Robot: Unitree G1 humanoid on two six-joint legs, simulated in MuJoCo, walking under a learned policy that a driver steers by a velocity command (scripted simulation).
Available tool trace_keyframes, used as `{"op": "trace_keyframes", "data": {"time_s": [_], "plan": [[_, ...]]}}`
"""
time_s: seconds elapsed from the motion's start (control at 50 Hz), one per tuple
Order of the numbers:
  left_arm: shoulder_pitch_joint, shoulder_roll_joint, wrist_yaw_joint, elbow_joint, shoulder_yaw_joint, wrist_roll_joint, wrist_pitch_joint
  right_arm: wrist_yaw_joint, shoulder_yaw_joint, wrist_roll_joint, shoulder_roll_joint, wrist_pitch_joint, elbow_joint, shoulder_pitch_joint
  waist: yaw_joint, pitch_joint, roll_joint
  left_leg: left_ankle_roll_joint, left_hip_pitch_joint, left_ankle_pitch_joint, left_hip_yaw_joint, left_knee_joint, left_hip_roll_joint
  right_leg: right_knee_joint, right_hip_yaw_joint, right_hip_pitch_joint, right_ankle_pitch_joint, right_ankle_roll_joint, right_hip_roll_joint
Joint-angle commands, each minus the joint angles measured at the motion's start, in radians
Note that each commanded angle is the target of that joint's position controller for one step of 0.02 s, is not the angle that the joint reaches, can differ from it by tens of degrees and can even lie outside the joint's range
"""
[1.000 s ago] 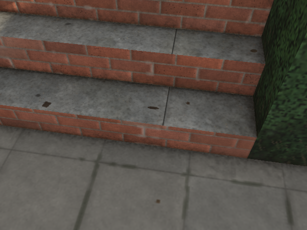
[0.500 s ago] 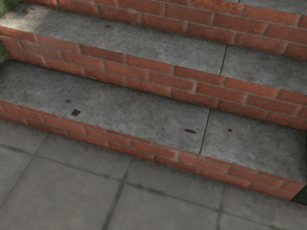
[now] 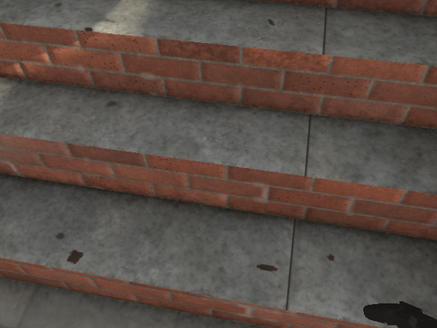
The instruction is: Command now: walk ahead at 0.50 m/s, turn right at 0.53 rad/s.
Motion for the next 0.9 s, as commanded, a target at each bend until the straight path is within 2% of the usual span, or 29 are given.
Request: {"op": "trace_keyframes", "data": {"time_s": [0.02, 0.04, 0.06, 0.08, 0.1, 0.12, 0.14, 0.16, 0.2, 0.22, 0.36, 0.4, 0.46, 0.5, 0.52, 0.54, 0.56, 0.58, 0.6, 0.64, 0.66, 0.7, 0.74, 0.76, 0.8, 0.84, 0.86, 0.88, 0.9], "plan": [[-0.047, 0.187, 0.014, -0.071, 0.044, 0.007, -0.013, -0.02, -0.039, 0.006, -0.136, -0.031, -0.043, 0.052, -0.086, -0.087, -0.12, 0.032, 0.267, -0.053, 0.018, -0.091, -0.064, 0.115, 0.177, -0.072, 0.686, -0.038, -0.227], [-0.062, 0.184, 0.008, -0.074, 0.041, -0.002, -0.019, -0.031, -0.05, 0.003, -0.162, -0.043, -0.011, 0.161, -0.142, -0.141, -0.087, 0.057, 0.404, -0.037, 0.019, -0.161, -0.055, 0.255, 0.153, -0.084, 0.71, -0.02, -0.186], [-0.067, 0.145, -0.002, -0.089, 0.028, -0.018, -0.03, -0.046, -0.066, -0.016, -0.213, -0.055, 0.006, 0.28, -0.189, -0.234, -0.034, 0.095, 0.593, -0.1, -0.082, -0.175, 0.069, 0.441, 0.115, -0.18, 0.56, -0.001, -0.135], [-0.023, 0.048, 0.001, -0.121, 0.001, -0.05, -0.034, -0.058, -0.082, -0.04, -0.278, -0.049, -0.003, 0.35, -0.195, -0.331, 0.135, 0.162, 0.817, -0.112, -0.373, -0.2, 0.326, 0.679, -0.008, -0.417, 0.08, 0.023, -0.039], [0.059, 0.078, 0.011, -0.124, 0.002, -0.035, -0.017, -0.047, -0.098, -0.027, -0.294, -0.029, 0.008, 0.309, -0.125, -0.373, 0.267, 0.252, 0.814, -0.082, -0.626, -0.259, 0.422, 0.814, -0.081, -0.553, -0.237, 0.025, -0.013], [0.03, 0.124, 0.019, -0.088, 0.006, -0.004, 0.007, -0.037, -0.077, -0.021, -0.173, -0.02, -0.014, 0.244, -0.105, -0.268, 0.093, 0.243, 0.696, -0.13, -0.516, -0.253, 0.371, 0.889, -0.069, -0.571, -0.162, 0.028, -0.097], [-0.031, 0.123, 0.01, -0.087, 0.007, 0.008, 0.013, -0.032, -0.058, -0.008, -0.1, -0.021, -0.017, 0.213, -0.114, -0.191, 0.015, 0.22, 0.601, -0.081, -0.368, -0.276, 0.302, 0.878, -0.074, -0.558, -0.096, 0.039, -0.12], [-0.064, 0.107, 0.002, -0.095, 0.005, 0.013, 0.018, -0.031, -0.05, -0.008, -0.076, -0.023, -0.014, 0.193, -0.103, -0.155, 0.014, 0.194, 0.545, -0.015, -0.263, -0.302, 0.257, 0.851, -0.084, -0.55, -0.06, 0.05, -0.148], [-0.101, 0.092, -0.015, -0.107, 0.003, 0.034, 0.037, -0.03, -0.057, -0.005, -0.101, -0.041, 0.014, 0.212, -0.093, -0.11, 0.062, 0.188, 0.468, 0.191, -0.124, -0.323, 0.218, 0.861, -0.116, -0.533, -0.021, 0.067, -0.159], [-0.099, 0.061, -0.02, -0.117, -0.002, 0.031, 0.045, -0.024, -0.061, -0.007, -0.112, -0.051, 0.017, 0.213, -0.078, -0.12, 0.073, 0.197, 0.458, 0.216, -0.097, -0.325, 0.22, 0.859, -0.127, -0.528, -0.019, 0.072, -0.162], [-0.299, 0.013, -0.026, -0.212, -0.037, 0.026, 0.056, -0.019, -0.079, 0.009, -0.141, -0.078, 0.04, 0.2, -0.091, -0.082, 0.076, 0.183, 0.382, 0.278, 0.122, -0.336, 0.194, 0.471, -0.218, -0.411, 0.087, 0.092, -0.168], [-0.278, 0.019, -0.018, -0.213, -0.039, 0.028, 0.063, -0.018, -0.086, 0.011, -0.153, -0.072, 0.046, 0.226, -0.091, -0.141, 0.123, 0.191, 0.393, 0.382, 0.144, -0.26, 0.225, 0.475, -0.267, -0.33, 0.084, 0.065, -0.143], [-0.255, 0.046, -0.007, -0.226, -0.024, 0.042, 0.057, -0.026, -0.085, 0.028, -0.167, -0.056, 0.043, 0.217, -0.065, -0.19, 0.096, 0.18, 0.434, 0.557, 0.164, -0.059, 0.235, 0.368, -0.292, -0.246, 0.008, 0.015, -0.087], [-0.093, 0.054, 0.003, -0.18, -0.01, 0.058, 0.036, -0.028, -0.076, 0.047, -0.156, -0.029, 0.035, 0.208, 0.023, -0.221, 0.01, 0.124, 0.278, 0.423, 0.233, 0.321, 0.157, 0.138, -0.274, -0.001, 0.085, -0.022, -0.048], [-0.06, 0.121, 0.017, -0.159, 0.003, 0.072, 0.024, -0.027, -0.042, 0.023, -0.037, -0.028, 0.01, 0.201, 0.001, -0.157, -0.183, 0.076, -0.026, -0.31, 0.213, 0.558, 0.081, 0.026, 0.027, 0.132, 0.248, -0.035, -0.266], [-0.003, 0.239, 0.029, -0.174, 0.022, 0.062, 0.02, -0.03, -0.019, 0.004, 0.016, -0.022, -0.003, 0.296, -0.047, -0.19, -0.26, 0.034, -0.227, -0.478, 0.143, 0.802, -0.006, 0.021, 0.376, 0.187, 0.726, -0.183, -0.539], [0.076, 0.232, 0.033, -0.152, 0.041, 0.04, 0.025, -0.032, -0.032, -0.002, -0.049, -0.008, 0.018, 0.284, 0.018, -0.267, -0.157, 0.021, -0.255, -0.457, 0.076, 0.973, 0.024, -0.016, 0.381, 0.169, 0.527, -0.303, -0.598], [-0.004, 0.156, 0.032, -0.155, 0.02, 0.028, 0.02, -0.032, -0.037, -0.014, -0.058, -0.009, 0.006, 0.198, -0.01, -0.128, -0.086, 0.012, -0.318, -0.405, 0.06, 1.015, 0.051, -0.038, 0.266, 0.055, 0.356, -0.282, -0.516], [-0.083, 0.099, 0.028, -0.159, 0.003, 0.021, 0.013, -0.024, -0.041, -0.013, -0.058, -0.011, 0.003, 0.159, -0.043, -0.056, -0.077, 0.013, -0.313, -0.348, 0.055, 0.99, 0.073, -0.062, 0.158, -0.049, 0.281, -0.225, -0.433], [-0.075, 0.058, 0.032, -0.13, -0.015, 0.031, -0.005, -0.013, -0.049, -0.009, -0.043, 0.014, 0.034, 0.198, -0.062, -0.057, -0.107, 0.027, -0.281, -0.3, 0.082, 1.173, 0.022, -0.064, 0.041, -0.11, 0.443, -0.183, -0.372], [-0.023, 0.056, 0.035, -0.095, -0.018, 0.036, -0.013, -0.025, -0.045, 0.005, 0.009, 0.033, 0.015, 0.176, -0.057, -0.064, -0.139, 0.05, -0.365, -0.337, 0.05, 1.355, -0.01, -0.048, 0.021, -0.093, 0.402, -0.182, -0.375], [0.047, 0.043, 0.033, -0.042, -0.023, 0.039, -0.02, -0.046, -0.035, 0.015, 0.064, 0.042, -0.052, 0.083, -0.049, -0.015, -0.095, 0.094, -0.585, -0.382, -0.021, 1.482, -0.048, -0.059, 0.0, -0.057, 0.194, -0.147, -0.387], [0.083, 0.046, 0.024, 0.0, -0.025, 0.045, -0.033, -0.057, -0.023, 0.009, 0.088, 0.034, -0.113, -0.014, -0.055, 0.032, -0.043, 0.119, -0.74, -0.397, -0.031, 1.531, -0.072, -0.093, -0.016, -0.039, 0.074, -0.103, -0.407], [0.102, 0.025, 0.023, 0.02, -0.031, 0.05, -0.04, -0.057, -0.014, 0.008, 0.124, 0.034, -0.135, -0.035, -0.055, 0.022, -0.065, 0.131, -0.793, -0.405, -0.044, 1.625, -0.092, -0.101, -0.012, -0.035, 0.027, -0.108, -0.421], [0.115, 0.028, 0.023, 0.053, -0.04, 0.034, -0.058, -0.072, -0.004, -0.003, 0.129, 0.046, -0.202, -0.107, -0.068, 0.047, -0.078, 0.14, -0.9, -0.458, -0.042, 1.658, -0.083, -0.137, -0.048, -0.007, -0.005, -0.086, -0.434], [0.123, 0.012, 0.024, 0.083, -0.053, 0.019, -0.058, -0.067, 0.023, -0.017, 0.154, 0.057, -0.28, -0.189, -0.088, 0.079, -0.032, 0.134, -0.87, -0.447, 0.005, 1.46, -0.039, -0.177, -0.13, -0.084, 0.021, -0.033, -0.378], [0.126, -0.001, 0.032, 0.1, -0.063, 0.013, -0.055, -0.06, 0.032, -0.009, 0.157, 0.064, -0.307, -0.221, -0.079, 0.072, -0.049, 0.12, -0.815, -0.438, 0.069, 1.384, -0.046, -0.22, -0.156, -0.119, 0.097, -0.042, -0.352], [0.139, 0.009, 0.043, 0.113, -0.065, 0.006, -0.055, -0.058, 0.033, -0.016, 0.147, 0.073, -0.334, -0.233, -0.075, 0.059, -0.074, 0.108, -0.776, -0.444, 0.098, 1.32, -0.031, -0.254, -0.165, -0.103, 0.188, -0.058, -0.347], [0.103, 0.061, 0.067, 0.093, -0.058, -0.011, -0.048, -0.04, 0.062, -0.011, 0.193, 0.081, -0.363, -0.221, -0.099, 0.011, -0.104, 0.128, -0.559, -0.468, 0.173, 1.127, 0.014, -0.386, -0.2, -0.148, 0.437, -0.1, -0.381]]}}
Keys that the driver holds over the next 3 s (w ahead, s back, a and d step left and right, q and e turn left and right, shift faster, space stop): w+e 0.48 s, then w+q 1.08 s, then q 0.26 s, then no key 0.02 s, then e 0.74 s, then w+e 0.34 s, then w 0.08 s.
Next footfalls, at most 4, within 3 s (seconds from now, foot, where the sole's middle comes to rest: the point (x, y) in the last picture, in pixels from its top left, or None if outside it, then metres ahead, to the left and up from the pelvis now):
0.06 left None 0.21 0.12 -0.78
0.52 right None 0.25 -0.08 -0.78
1.00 left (250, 267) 0.55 0.02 -0.60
1.50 right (322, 143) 0.83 -0.15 -0.39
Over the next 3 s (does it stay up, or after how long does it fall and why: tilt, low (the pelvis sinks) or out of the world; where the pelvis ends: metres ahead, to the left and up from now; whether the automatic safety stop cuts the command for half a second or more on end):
stays up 0.84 0.02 0.41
